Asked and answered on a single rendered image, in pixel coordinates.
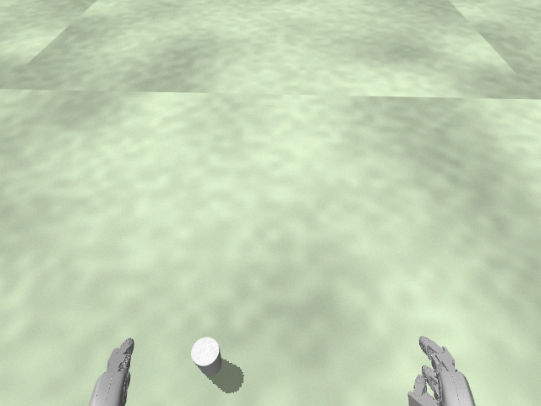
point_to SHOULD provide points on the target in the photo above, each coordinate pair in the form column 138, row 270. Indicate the left robot hand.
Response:
column 112, row 386

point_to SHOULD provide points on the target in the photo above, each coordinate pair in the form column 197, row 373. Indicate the right robot hand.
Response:
column 450, row 387

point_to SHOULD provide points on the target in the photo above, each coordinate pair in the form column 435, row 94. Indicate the cup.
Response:
column 206, row 355

